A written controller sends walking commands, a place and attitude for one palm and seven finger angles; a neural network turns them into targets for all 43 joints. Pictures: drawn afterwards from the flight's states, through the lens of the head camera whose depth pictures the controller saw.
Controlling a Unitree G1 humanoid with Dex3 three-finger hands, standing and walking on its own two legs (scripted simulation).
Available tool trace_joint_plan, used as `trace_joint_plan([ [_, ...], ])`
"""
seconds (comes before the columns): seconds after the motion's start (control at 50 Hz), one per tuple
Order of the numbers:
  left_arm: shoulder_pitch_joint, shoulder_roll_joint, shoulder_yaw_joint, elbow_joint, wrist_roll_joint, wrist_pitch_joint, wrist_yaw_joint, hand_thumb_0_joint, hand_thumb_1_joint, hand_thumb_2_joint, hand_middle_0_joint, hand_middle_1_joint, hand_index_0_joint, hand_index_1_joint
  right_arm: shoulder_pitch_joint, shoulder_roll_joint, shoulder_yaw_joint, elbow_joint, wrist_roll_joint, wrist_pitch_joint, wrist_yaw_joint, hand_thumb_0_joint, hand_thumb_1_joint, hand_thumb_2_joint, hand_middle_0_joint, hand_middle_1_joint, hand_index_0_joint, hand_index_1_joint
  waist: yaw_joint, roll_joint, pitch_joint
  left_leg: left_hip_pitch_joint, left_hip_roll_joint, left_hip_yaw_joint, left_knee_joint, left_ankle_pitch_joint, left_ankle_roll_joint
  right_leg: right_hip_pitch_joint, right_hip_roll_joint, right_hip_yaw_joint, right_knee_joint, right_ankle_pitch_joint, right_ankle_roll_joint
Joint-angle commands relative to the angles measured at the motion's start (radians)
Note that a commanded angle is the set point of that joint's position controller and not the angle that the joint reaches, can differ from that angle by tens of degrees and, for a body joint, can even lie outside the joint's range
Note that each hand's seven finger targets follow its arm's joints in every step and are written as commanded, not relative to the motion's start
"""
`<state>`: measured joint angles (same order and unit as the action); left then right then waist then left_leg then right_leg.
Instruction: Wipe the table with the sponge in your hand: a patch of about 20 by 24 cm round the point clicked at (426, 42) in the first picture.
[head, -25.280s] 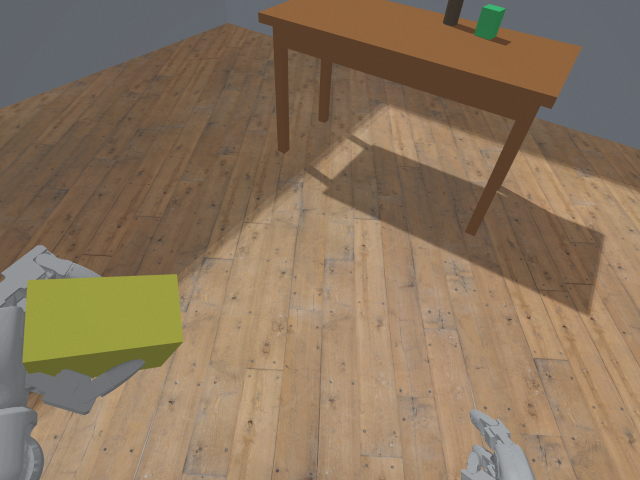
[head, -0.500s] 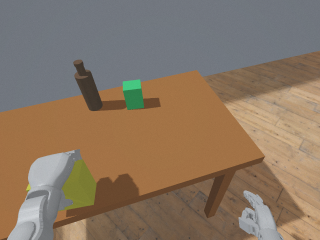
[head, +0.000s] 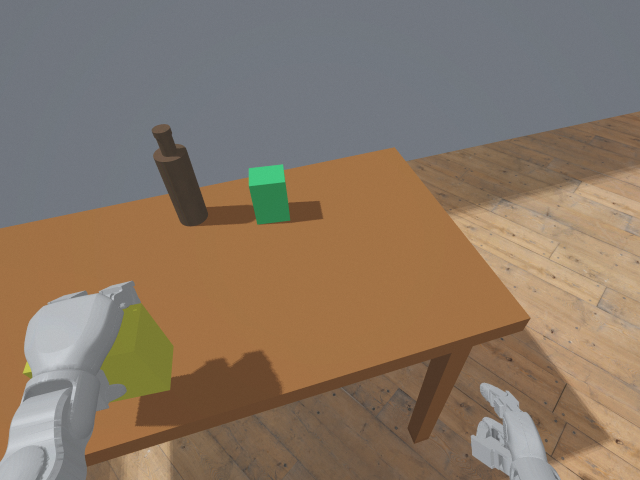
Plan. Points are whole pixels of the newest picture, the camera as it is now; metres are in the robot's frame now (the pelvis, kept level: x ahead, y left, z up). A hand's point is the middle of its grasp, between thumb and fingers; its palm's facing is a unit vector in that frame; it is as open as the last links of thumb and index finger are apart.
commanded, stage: lower the sponge onto the table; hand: left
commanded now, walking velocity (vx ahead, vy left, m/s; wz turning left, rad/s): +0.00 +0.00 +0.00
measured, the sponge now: (115, 364) +0.20 +0.32 +0.03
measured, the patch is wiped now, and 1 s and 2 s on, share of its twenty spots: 0.00 0.00 0.20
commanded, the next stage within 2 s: wipe forward along the first lane in 1.26 s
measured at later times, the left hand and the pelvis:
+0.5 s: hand (114, 347) +0.22 +0.32 +0.04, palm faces +0.01 -0.08 -1.00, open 10.0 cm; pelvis -0.01 +0.00 +0.00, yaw +0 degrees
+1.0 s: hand (125, 368) +0.21 +0.31 +0.01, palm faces -0.12 -0.11 -0.99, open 10.0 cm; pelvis +0.00 +0.00 +0.00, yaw +0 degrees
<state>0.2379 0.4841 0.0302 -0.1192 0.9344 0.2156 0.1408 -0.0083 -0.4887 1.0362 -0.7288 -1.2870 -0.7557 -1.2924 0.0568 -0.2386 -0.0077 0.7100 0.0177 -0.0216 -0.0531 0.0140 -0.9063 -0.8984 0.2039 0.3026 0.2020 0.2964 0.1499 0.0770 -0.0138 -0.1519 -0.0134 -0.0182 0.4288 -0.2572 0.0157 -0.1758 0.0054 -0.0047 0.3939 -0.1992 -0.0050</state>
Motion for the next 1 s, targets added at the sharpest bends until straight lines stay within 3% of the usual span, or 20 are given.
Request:
trace_joint_plan([
  [0.0,-0.083,0.159,0.136,-0.045,-0.044,0.133,0.034,0.000,0.100,1.300,-1.200,-1.600,-1.200,-1.600,-0.229,-0.132,-0.028,-0.151,0.027,-0.034,-0.002,0.000,-0.900,-0.900,0.200,0.300,0.200,0.300,-0.006,-0.036,-0.101,-0.002,0.007,-0.056,-0.060,0.277,-0.010,0.053,0.004,0.056,-0.052,0.167,-0.067],
  [0.08,-0.192,0.154,0.027,-0.058,-0.038,0.169,-0.048,0.000,0.100,1.300,-1.200,-1.600,-1.200,-1.600,-0.222,-0.141,-0.018,-0.169,0.034,-0.030,-0.021,0.000,-0.900,-0.900,0.200,0.300,0.200,0.300,-0.043,-0.070,-0.103,-0.019,-0.004,-0.051,-0.070,0.187,0.018,0.048,-0.008,0.028,-0.055,0.098,-0.050],
  [0.14,-0.328,0.212,0.042,-0.096,0.006,0.092,-0.072,0.000,0.100,1.300,-1.200,-1.600,-1.200,-1.600,-0.194,-0.131,-0.013,-0.173,0.021,-0.058,-0.036,0.000,-0.900,-0.900,0.200,0.300,0.200,0.300,-0.054,-0.049,-0.163,0.006,-0.009,-0.055,-0.056,0.156,0.033,0.033,0.003,0.025,-0.046,0.055,-0.052],
  [0.2,-0.421,0.306,0.131,-0.139,0.050,-0.024,-0.032,0.000,0.100,1.300,-1.200,-1.600,-1.200,-1.600,-0.174,-0.123,-0.020,-0.161,0.000,-0.080,-0.053,0.000,-0.900,-0.900,0.200,0.300,0.200,0.300,-0.039,0.035,-0.202,0.040,-0.013,-0.067,-0.047,0.144,0.031,0.031,0.020,0.069,-0.046,0.045,-0.068],
  [0.22,-0.405,0.272,0.119,-0.143,0.063,-0.053,-0.009,0.000,0.100,1.300,-1.200,-1.600,-1.200,-1.600,-0.154,-0.108,-0.022,-0.162,-0.004,-0.089,-0.057,0.000,-0.900,-0.900,0.200,0.300,0.200,0.300,-0.033,0.058,-0.233,0.045,-0.013,-0.062,-0.040,0.165,0.031,0.036,0.015,0.047,-0.030,0.050,-0.069],
  [0.26,-0.397,0.254,0.130,-0.087,0.080,-0.082,0.040,0.000,0.100,1.300,-1.200,-1.600,-1.200,-1.600,-0.139,-0.109,-0.033,-0.140,-0.007,-0.092,-0.056,0.000,-0.900,-0.900,0.200,0.300,0.200,0.300,-0.031,0.083,-0.208,0.040,-0.008,-0.062,-0.037,0.197,0.013,0.010,0.017,0.051,-0.032,0.074,-0.076],
  [0.3,-0.332,0.285,0.192,-0.039,0.076,-0.054,0.077,0.000,0.100,1.300,-1.200,-1.600,-1.200,-1.600,-0.153,-0.117,-0.035,-0.137,0.003,-0.084,-0.046,0.000,-0.900,-0.900,0.200,0.300,0.200,0.300,-0.010,0.106,-0.186,0.021,-0.008,-0.075,-0.049,0.205,0.000,0.018,0.023,0.079,-0.035,0.079,-0.088],
  [0.32,-0.314,0.219,0.150,-0.021,0.060,-0.033,0.087,0.000,0.100,1.300,-1.200,-1.600,-1.200,-1.600,-0.153,-0.109,-0.036,-0.142,0.009,-0.080,-0.041,0.000,-0.900,-0.900,0.200,0.300,0.200,0.300,-0.015,0.062,-0.199,0.005,-0.004,-0.061,-0.047,0.220,-0.001,0.029,0.014,0.042,-0.023,0.093,-0.077],
  [0.4,-0.194,0.156,0.120,0.114,-0.009,0.095,0.078,0.000,0.100,1.300,-1.200,-1.600,-1.200,-1.600,-0.208,-0.131,-0.032,-0.138,0.029,-0.053,-0.021,0.000,-0.900,-0.900,0.200,0.300,0.200,0.300,-0.002,-0.036,-0.138,-0.041,0.000,-0.050,-0.068,0.197,-0.010,0.033,0.007,0.038,-0.038,0.083,-0.067],
  [0.42,-0.208,0.115,0.061,0.105,-0.017,0.120,0.061,0.000,0.100,1.300,-1.200,-1.600,-1.200,-1.600,-0.209,-0.130,-0.027,-0.149,0.035,-0.046,-0.018,0.000,-0.900,-0.900,0.200,0.300,0.200,0.300,-0.014,-0.053,-0.150,-0.053,0.002,-0.037,-0.071,0.192,-0.006,0.043,0.001,0.013,-0.030,0.087,-0.058],
  [0.48,-0.197,0.121,0.024,0.068,-0.006,0.155,0.017,0.000,0.100,1.300,-1.200,-1.600,-1.200,-1.600,-0.215,-0.139,-0.027,-0.166,0.033,-0.040,-0.012,0.000,-0.900,-0.900,0.200,0.300,0.200,0.300,-0.020,-0.071,-0.176,-0.044,-0.003,-0.043,-0.062,0.210,0.007,0.061,-0.003,0.016,-0.019,0.119,-0.056],
  [0.52,-0.208,0.154,0.039,0.026,0.009,0.138,-0.005,0.000,0.100,1.300,-1.200,-1.600,-1.200,-1.600,-0.201,-0.139,-0.024,-0.178,0.029,-0.042,-0.013,0.000,-0.900,-0.900,0.200,0.300,0.200,0.300,-0.026,-0.063,-0.199,-0.037,-0.009,-0.046,-0.047,0.218,0.020,0.071,0.001,0.020,-0.011,0.130,-0.058],
  [0.58,-0.284,0.211,0.082,-0.037,0.042,0.054,0.005,0.000,0.100,1.300,-1.200,-1.600,-1.200,-1.600,-0.165,-0.133,-0.032,-0.171,0.012,-0.053,-0.023,0.000,-0.900,-0.900,0.200,0.300,0.200,0.300,-0.035,-0.055,-0.228,-0.007,-0.011,-0.048,-0.022,0.245,0.029,0.057,0.004,0.036,-0.003,0.169,-0.059],
  [0.6,-0.298,0.267,0.135,-0.070,0.048,0.027,0.021,0.000,0.100,1.300,-1.200,-1.600,-1.200,-1.600,-0.165,-0.133,-0.035,-0.172,0.008,-0.059,-0.029,0.000,-0.900,-0.900,0.200,0.300,0.200,0.300,-0.028,-0.013,-0.221,0.005,-0.011,-0.059,-0.019,0.234,0.028,0.047,0.013,0.062,-0.009,0.150,-0.066],
  [0.66,-0.332,0.253,0.149,-0.001,0.069,-0.029,0.074,0.000,0.100,1.300,-1.200,-1.600,-1.200,-1.600,-0.135,-0.124,-0.042,-0.143,0.005,-0.069,-0.040,0.000,-0.900,-0.900,0.200,0.300,0.200,0.300,-0.042,-0.008,-0.180,0.004,-0.009,-0.054,-0.004,0.221,0.025,-0.004,0.011,0.056,-0.019,0.125,-0.067],
  [0.7,-0.340,0.264,0.173,0.022,0.065,-0.031,0.101,0.000,0.100,1.300,-1.200,-1.600,-1.200,-1.600,-0.131,-0.126,-0.047,-0.134,0.011,-0.069,-0.040,0.000,-0.900,-0.900,0.200,0.300,0.200,0.300,-0.038,0.038,-0.179,0.010,-0.011,-0.054,-0.005,0.214,0.017,-0.016,0.016,0.075,-0.023,0.114,-0.075],
  [0.74,-0.310,0.219,0.142,0.054,0.051,-0.022,0.110,0.000,0.100,1.300,-1.200,-1.600,-1.200,-1.600,-0.135,-0.123,-0.051,-0.132,0.019,-0.070,-0.039,0.000,-0.900,-0.900,0.200,0.300,0.200,0.300,-0.035,0.044,-0.202,0.002,-0.012,-0.042,-0.002,0.232,0.014,-0.002,0.010,0.053,-0.011,0.141,-0.071],
  [0.82,-0.265,0.148,0.078,0.125,0.008,0.022,0.083,0.000,0.100,1.300,-1.200,-1.600,-1.200,-1.600,-0.146,-0.131,-0.048,-0.134,0.031,-0.063,-0.032,0.000,-0.900,-0.900,0.200,0.300,0.200,0.300,-0.047,-0.008,-0.197,-0.024,-0.007,-0.031,-0.005,0.227,0.015,0.005,0.004,0.030,-0.006,0.159,-0.060],
  [0.88,-0.217,0.127,0.047,0.132,0.007,0.034,0.051,0.000,0.100,1.300,-1.200,-1.600,-1.200,-1.600,-0.148,-0.137,-0.050,-0.142,0.027,-0.056,-0.023,0.000,-0.900,-0.900,0.200,0.300,0.200,0.300,-0.044,-0.061,-0.202,-0.035,-0.007,-0.038,-0.001,0.261,0.017,0.016,0.004,0.024,0.007,0.203,-0.057],
  [0.98,-0.216,0.178,0.091,0.067,0.040,-0.007,0.058,0.000,0.100,1.300,-1.200,-1.600,-1.200,-1.600,-0.127,-0.135,-0.054,-0.159,0.013,-0.055,-0.016,0.000,-0.900,-0.900,0.200,0.300,0.200,0.300,-0.032,-0.053,-0.232,-0.032,-0.006,-0.047,0.014,0.305,0.021,0.024,0.005,0.028,0.030,0.242,-0.060],
])
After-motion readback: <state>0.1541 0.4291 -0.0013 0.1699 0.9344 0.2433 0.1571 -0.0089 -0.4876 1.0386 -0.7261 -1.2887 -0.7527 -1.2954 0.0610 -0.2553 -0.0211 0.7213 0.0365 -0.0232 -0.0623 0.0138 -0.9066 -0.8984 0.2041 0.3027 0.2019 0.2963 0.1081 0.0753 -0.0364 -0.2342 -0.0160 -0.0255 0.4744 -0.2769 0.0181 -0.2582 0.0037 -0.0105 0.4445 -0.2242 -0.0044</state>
